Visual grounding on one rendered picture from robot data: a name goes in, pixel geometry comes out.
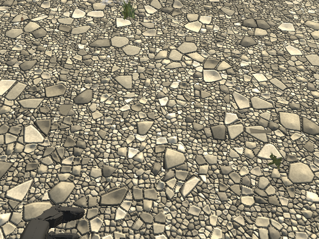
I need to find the left robot hand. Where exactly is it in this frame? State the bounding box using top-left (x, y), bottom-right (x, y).
top-left (19, 205), bottom-right (85, 239)

